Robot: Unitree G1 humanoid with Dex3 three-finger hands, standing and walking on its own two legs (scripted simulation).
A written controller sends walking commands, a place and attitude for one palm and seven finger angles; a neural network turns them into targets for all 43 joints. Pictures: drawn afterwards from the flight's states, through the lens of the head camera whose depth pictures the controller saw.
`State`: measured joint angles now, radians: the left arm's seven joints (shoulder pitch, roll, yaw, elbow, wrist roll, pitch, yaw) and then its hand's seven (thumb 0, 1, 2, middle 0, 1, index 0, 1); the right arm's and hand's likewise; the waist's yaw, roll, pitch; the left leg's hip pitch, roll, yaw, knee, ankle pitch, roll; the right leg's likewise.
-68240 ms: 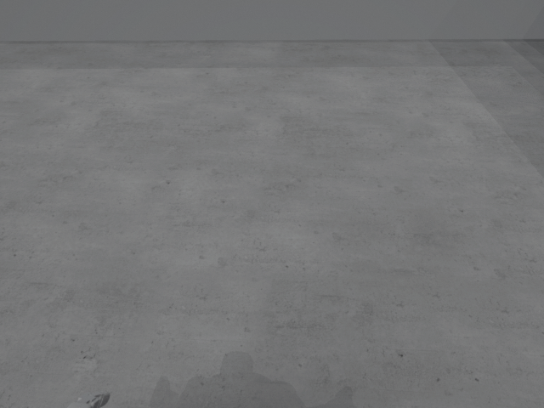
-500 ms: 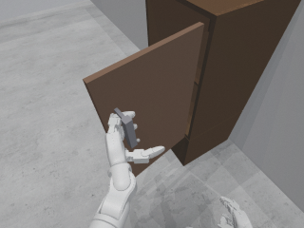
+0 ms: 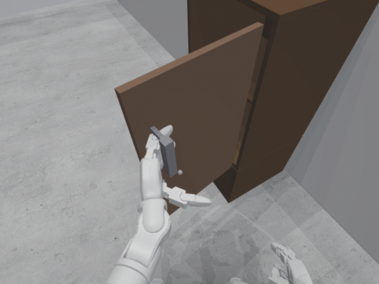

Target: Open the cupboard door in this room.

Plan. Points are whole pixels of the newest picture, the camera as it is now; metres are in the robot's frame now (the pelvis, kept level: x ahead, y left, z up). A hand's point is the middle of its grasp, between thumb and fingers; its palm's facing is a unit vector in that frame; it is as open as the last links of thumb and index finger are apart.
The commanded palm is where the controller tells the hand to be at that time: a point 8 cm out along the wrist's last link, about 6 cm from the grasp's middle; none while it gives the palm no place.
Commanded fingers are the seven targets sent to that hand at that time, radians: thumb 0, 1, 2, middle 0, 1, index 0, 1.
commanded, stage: slide the hand sideways off the handle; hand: left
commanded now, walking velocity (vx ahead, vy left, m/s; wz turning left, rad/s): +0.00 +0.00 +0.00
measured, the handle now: (163, 152) +0.38 +0.08 +0.07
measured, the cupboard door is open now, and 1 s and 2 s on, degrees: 99 100 100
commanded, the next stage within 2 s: draw the hand back to the body in 1.12 s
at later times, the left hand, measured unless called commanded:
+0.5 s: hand (167, 195) +0.28 +0.06 +0.07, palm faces -0.16 -0.99 -0.01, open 16.4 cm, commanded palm +0.25 +0.12 +0.06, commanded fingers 0.00 -0.50 0.30 -0.15 -0.30 -0.15 -0.30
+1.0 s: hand (140, 219) +0.23 +0.10 +0.06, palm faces -0.11 -0.99 -0.03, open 16.3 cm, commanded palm +0.20 +0.16 +0.06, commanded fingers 0.00 -0.50 0.30 -0.15 -0.30 -0.15 -0.30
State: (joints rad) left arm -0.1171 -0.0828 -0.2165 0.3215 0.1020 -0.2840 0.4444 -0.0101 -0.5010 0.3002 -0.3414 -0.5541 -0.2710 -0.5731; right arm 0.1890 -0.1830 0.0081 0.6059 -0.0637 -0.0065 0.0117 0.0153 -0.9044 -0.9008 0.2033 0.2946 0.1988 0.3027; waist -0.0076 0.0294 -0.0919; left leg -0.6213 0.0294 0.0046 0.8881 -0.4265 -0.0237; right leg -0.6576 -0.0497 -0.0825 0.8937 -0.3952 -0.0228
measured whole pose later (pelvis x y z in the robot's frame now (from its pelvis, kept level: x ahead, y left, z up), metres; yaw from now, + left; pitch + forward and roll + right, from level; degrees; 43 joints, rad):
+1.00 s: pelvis +0.02 +0.00 -0.01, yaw +0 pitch +10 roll +0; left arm 0.47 0.13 -0.08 -0.24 -0.13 -0.28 -0.14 -0.01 -0.50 0.30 -0.15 -0.30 -0.15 -0.30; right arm 0.26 -0.23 0.02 0.44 0.00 -0.13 -0.01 0.02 -0.90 -0.90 0.20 0.29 0.20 0.30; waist 0.01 0.05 -0.10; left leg -0.66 0.04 -0.01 1.00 -0.52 -0.03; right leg -0.69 -0.04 -0.09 0.99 -0.48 -0.02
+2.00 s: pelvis +0.03 +0.02 +0.03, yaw -1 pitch +0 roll -1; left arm 0.56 0.28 0.13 -0.42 -0.02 -0.05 0.10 -0.01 -0.13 0.46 -0.17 -0.30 -0.17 -0.30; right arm 0.25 -0.21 0.06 0.57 0.00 -0.17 -0.10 0.02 -0.90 -0.90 0.21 0.30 0.20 0.30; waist 0.06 0.06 -0.02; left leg -0.25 0.03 0.02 0.64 -0.38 0.01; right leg -0.27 -0.04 -0.07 0.59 -0.31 0.02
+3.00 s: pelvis +0.03 +0.01 +0.05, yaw -2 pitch -3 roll -1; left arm 0.45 0.33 0.36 -0.36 -0.03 -0.12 0.11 0.02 0.88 0.90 -0.22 -0.30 -0.22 -0.30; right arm 0.18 -0.23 0.02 0.65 0.00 -0.12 -0.08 0.02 -0.90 -0.90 0.20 0.29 0.20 0.30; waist 0.06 0.08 0.03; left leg -0.09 0.06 0.04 0.41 -0.27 -0.02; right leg -0.10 0.01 -0.06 0.35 -0.19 -0.01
